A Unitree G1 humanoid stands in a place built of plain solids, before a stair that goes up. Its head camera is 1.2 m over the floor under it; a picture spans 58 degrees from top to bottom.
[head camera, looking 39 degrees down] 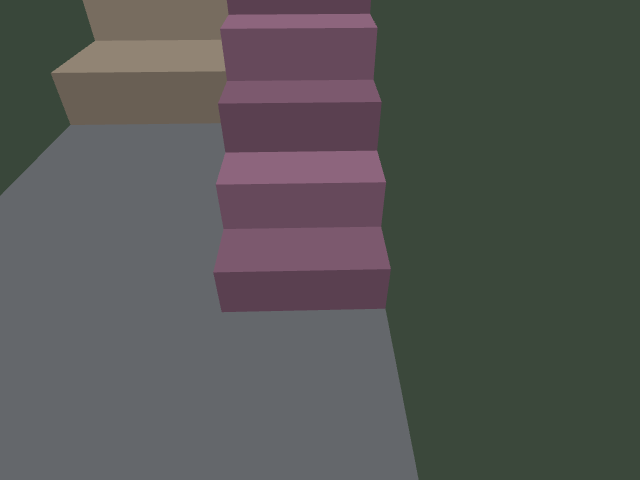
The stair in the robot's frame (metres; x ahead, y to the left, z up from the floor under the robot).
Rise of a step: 0.20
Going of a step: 0.24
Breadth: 0.60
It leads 2 degrees to the left of straight ahead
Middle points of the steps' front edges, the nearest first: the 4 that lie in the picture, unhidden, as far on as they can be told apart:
1.07 0.06 0.20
1.31 0.07 0.40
1.55 0.07 0.59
1.79 0.08 0.79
